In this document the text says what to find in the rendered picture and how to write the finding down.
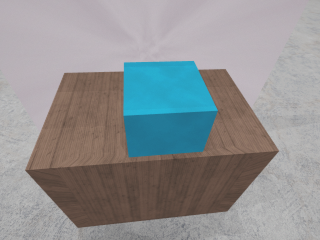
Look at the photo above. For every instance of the pedestal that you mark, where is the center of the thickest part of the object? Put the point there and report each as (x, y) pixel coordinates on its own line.
(81, 158)

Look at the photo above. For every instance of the carton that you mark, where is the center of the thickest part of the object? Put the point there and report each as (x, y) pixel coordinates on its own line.
(167, 108)

